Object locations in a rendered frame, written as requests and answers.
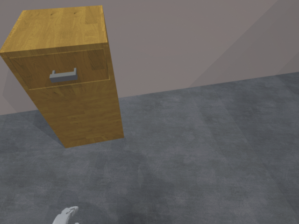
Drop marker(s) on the left robot hand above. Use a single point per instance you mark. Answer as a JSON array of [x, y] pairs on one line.
[[66, 215]]

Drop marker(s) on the drawer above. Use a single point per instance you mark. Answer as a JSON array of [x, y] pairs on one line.
[[35, 70]]

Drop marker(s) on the cabinet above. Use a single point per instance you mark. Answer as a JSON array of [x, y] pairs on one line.
[[81, 113]]

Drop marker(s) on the handle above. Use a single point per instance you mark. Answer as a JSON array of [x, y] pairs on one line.
[[60, 77]]

